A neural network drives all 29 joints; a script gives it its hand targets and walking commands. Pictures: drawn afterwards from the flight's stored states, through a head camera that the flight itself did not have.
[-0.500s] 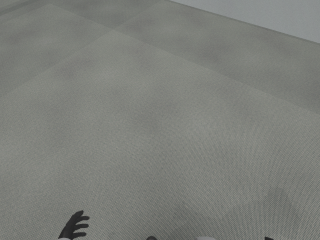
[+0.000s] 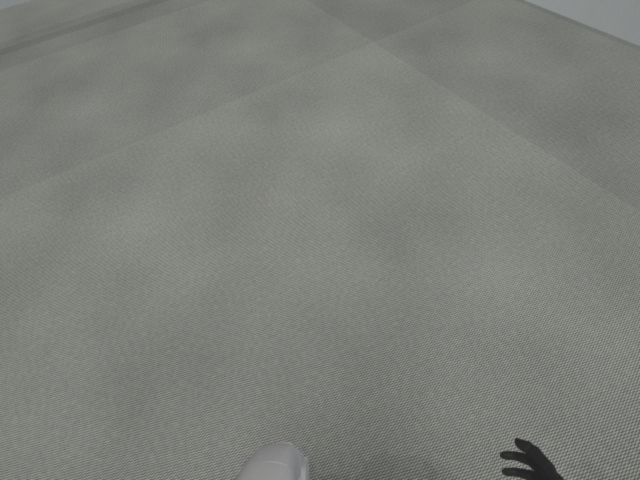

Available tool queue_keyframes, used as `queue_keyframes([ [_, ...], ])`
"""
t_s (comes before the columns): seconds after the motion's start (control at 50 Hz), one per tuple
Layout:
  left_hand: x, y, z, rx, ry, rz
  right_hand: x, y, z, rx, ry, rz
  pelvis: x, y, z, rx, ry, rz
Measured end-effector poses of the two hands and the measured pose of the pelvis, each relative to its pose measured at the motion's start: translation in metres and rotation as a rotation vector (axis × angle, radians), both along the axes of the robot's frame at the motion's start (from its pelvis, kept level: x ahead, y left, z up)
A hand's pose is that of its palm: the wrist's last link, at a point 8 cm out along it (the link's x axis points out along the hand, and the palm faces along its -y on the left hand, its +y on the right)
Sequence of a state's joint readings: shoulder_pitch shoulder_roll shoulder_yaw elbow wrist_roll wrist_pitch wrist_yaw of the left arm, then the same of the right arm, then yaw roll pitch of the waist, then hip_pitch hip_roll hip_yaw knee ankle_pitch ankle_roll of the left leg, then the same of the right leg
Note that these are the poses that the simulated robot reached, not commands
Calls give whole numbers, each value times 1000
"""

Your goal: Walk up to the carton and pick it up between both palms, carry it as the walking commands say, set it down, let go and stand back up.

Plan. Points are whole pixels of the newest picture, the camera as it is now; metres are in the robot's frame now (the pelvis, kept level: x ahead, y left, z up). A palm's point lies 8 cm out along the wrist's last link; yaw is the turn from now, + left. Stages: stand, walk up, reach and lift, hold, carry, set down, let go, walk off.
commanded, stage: walk up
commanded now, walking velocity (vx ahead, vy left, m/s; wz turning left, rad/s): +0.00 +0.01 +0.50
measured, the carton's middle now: out of the picture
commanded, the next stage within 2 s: none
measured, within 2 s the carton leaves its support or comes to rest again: neither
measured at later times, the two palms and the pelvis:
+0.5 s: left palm out of the picture +0.02 +0.36 -0.12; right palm out of the picture +0.10 -0.16 -0.11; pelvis -0.03 +0.08 +0.00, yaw +14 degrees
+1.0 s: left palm out of the picture -0.11 +0.30 -0.11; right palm (483, 471) +0.15 -0.17 -0.13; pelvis -0.04 +0.04 +0.00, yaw +29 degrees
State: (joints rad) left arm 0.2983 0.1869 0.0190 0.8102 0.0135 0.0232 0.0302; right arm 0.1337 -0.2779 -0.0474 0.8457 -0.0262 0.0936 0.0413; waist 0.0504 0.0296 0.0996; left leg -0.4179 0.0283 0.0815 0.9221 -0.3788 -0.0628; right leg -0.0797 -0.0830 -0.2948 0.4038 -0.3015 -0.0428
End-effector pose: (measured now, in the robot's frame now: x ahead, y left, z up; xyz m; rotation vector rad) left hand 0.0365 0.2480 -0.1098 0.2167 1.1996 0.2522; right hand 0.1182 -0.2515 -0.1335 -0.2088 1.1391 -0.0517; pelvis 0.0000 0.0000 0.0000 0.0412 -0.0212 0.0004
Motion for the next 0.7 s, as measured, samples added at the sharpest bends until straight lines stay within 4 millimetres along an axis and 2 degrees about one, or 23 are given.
queue_keyframes([
  [0.06,-22,14,-10,-16,39,50,29,18,9,-16,-46,67,-2,9,-2,-12,5,33],
  [0.14,-44,42,-26,-33,70,106,62,45,21,-54,-114,145,-2,28,-9,-32,10,81],
  [0.2,-52,66,-39,-39,80,124,72,61,25,-95,-170,164,-5,47,-17,-40,-1,104],
  [0.24,-49,77,-38,-43,56,126,62,67,28,-114,-166,162,-9,56,-15,-60,-13,121],
  [0.3,-39,89,-33,-57,12,118,34,72,28,-133,-103,141,-15,65,-10,-78,-24,155],
  [0.42,-21,105,-20,-49,-72,107,-7,88,26,-115,-25,130,-26,77,-3,-103,-12,210],
  [0.56,-9,108,-10,-29,-148,107,-26,91,21,-99,-8,149,-35,76,-4,-88,25,264],
  [0.64,-7,100,-5,-26,-183,124,-33,80,18,-109,20,163,-40,71,-3,-87,44,306],
  [0.7,-14,92,0,-18,-199,153,-35,68,15,-115,42,178,-43,64,-3,-84,51,340],
])
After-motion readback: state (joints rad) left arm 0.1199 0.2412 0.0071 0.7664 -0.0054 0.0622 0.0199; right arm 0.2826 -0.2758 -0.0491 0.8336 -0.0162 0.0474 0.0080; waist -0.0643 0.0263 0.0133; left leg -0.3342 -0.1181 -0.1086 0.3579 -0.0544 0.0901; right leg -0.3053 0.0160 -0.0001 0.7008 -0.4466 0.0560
